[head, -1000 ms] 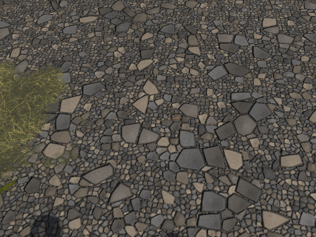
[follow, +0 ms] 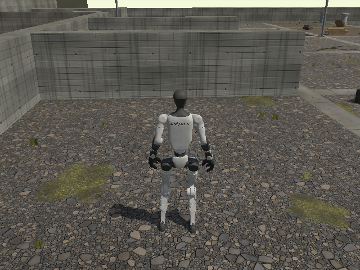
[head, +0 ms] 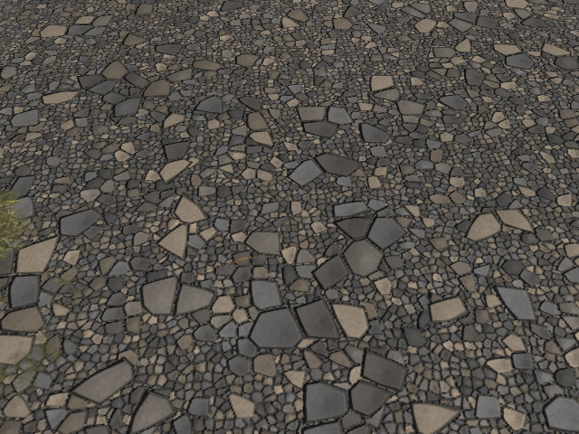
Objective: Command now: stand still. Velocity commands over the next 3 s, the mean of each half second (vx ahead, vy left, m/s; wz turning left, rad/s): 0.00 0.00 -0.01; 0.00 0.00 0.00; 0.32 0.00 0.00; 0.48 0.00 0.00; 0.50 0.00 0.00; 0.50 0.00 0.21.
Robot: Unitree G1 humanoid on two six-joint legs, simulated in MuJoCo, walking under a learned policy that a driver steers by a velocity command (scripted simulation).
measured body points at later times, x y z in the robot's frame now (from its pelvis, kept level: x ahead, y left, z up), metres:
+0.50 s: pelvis +0.00 +0.00 +0.00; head +0.01 +0.00 +0.45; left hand +0.05 +0.26 -0.14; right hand +0.03 -0.26 -0.15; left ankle +0.01 +0.16 -0.74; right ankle -0.02 -0.11 -0.74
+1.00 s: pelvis +0.00 +0.01 +0.00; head +0.00 +0.01 +0.45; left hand +0.00 +0.25 -0.15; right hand +0.00 -0.23 -0.15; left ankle +0.01 +0.16 -0.74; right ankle -0.02 -0.11 -0.74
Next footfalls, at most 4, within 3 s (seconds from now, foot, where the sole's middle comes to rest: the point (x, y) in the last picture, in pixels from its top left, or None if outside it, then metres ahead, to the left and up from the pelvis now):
1.64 right None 0.41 -0.09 -0.77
2.18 left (244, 348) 0.73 0.14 -0.77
2.76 right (330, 250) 1.04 -0.10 -0.77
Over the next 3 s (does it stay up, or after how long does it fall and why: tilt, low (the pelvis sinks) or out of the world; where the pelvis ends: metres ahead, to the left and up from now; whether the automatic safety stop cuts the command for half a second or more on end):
stays up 1.00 -0.01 0.01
